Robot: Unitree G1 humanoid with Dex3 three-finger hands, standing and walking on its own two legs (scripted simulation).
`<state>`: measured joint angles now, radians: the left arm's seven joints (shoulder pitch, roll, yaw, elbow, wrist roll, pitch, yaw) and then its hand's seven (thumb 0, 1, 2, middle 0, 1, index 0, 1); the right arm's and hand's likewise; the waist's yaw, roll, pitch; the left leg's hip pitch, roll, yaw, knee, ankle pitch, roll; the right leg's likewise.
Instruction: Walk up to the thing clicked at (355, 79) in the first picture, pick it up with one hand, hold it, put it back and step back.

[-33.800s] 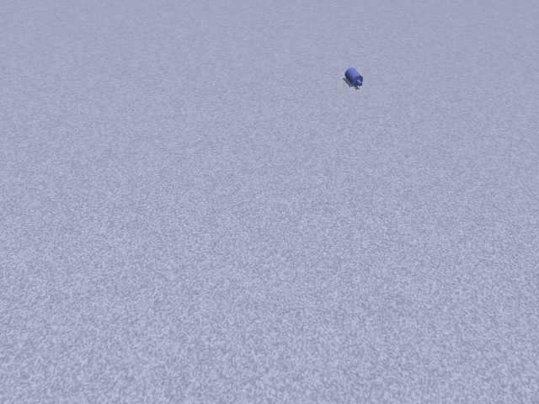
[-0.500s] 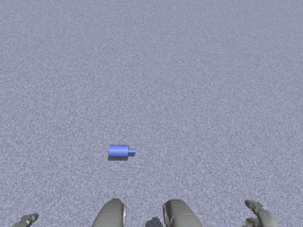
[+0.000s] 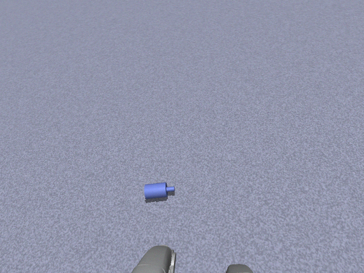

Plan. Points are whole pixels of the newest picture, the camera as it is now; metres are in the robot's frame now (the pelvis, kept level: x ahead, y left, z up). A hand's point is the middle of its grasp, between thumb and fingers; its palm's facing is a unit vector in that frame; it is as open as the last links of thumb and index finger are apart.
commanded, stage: walk up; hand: left
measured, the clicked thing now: (160, 190) +0.61 +0.21 -0.71
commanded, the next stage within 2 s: none
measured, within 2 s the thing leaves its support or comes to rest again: neither
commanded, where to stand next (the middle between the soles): +0.23 -0.01 m, yaw +1 degrees
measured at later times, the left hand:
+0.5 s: hand out of the picture +0.12 +0.36 -0.16, palm faces -0.03 -0.96 -0.27, open 7.4 cm
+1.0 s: hand (78, 246) +0.20 +0.28 -0.11, palm faces -0.07 -0.92 -0.39, open 7.4 cm
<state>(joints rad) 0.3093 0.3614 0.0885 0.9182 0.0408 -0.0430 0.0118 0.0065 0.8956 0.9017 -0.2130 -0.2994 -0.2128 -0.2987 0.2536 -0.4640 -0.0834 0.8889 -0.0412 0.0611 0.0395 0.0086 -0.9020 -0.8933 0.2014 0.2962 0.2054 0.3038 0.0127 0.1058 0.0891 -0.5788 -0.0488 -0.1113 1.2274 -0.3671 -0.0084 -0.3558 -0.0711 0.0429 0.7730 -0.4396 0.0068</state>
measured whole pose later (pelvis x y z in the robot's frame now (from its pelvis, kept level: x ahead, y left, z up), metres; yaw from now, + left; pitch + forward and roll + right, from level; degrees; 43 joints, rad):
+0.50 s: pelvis +0.05 +0.09 +0.02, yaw +0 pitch -5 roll +0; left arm 0.27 0.48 0.10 0.88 0.02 0.05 -0.06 0.00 0.90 0.90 -0.20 -0.30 -0.20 -0.30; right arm 0.38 -0.37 -0.05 0.93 -0.02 -0.09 -0.03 0.01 -0.90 -0.89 0.21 0.30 0.21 0.30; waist 0.00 -0.17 0.10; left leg -0.19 0.00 0.07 0.55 -0.27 0.03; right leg -0.60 0.00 0.16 1.10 -0.19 0.00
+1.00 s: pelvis +0.07 +0.02 +0.02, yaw -5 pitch -2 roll +2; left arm 0.17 0.39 0.08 0.81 0.04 0.02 -0.04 0.00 0.90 0.90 -0.20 -0.30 -0.20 -0.30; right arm 0.26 -0.40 -0.02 0.91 0.00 -0.05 -0.05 0.01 -0.90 -0.89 0.21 0.30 0.21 0.30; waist 0.03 -0.01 0.13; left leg -0.46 0.01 0.02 1.00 -0.50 0.02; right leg -0.23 0.01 0.00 0.62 -0.35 -0.06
